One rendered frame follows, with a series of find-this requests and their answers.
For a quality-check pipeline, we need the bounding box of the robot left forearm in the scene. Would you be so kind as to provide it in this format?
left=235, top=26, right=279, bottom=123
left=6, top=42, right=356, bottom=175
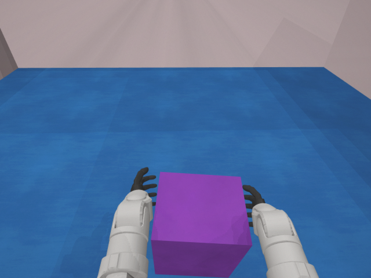
left=97, top=190, right=153, bottom=278

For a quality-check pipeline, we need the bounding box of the robot right forearm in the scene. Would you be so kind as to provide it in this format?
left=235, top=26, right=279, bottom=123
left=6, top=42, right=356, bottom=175
left=252, top=203, right=319, bottom=278

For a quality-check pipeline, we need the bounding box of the carton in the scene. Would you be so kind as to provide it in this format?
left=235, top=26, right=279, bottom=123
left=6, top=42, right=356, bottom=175
left=151, top=172, right=252, bottom=278

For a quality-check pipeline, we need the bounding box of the robot left hand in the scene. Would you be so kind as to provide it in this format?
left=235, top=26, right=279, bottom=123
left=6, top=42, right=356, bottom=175
left=130, top=167, right=157, bottom=206

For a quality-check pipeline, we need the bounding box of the robot right hand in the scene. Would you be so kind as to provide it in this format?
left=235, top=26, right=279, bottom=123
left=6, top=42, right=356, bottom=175
left=242, top=185, right=265, bottom=227

